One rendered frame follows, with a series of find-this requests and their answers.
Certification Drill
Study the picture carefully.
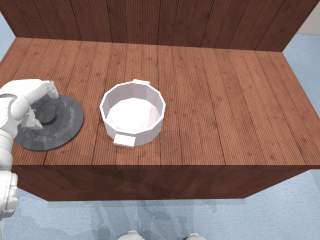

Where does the left robot hand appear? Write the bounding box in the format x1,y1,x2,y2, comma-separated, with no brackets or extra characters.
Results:
0,79,59,130

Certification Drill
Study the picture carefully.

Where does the lid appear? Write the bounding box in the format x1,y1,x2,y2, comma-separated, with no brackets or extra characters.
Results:
14,94,85,152

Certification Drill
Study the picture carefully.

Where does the left robot forearm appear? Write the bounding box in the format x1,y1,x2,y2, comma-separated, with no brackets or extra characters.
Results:
0,91,30,172

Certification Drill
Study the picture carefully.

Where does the left robot shin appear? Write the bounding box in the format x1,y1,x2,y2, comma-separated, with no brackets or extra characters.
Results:
128,230,140,236

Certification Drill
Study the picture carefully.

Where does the pot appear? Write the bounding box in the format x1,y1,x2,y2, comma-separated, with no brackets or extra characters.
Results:
99,79,166,148

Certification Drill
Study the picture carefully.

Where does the robot left upper arm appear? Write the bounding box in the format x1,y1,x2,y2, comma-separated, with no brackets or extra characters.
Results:
0,170,18,240

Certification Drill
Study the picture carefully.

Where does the table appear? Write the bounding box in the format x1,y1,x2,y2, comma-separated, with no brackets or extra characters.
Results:
0,0,320,202

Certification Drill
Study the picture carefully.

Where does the knob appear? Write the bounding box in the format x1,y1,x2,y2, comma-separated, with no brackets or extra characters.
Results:
36,108,57,126

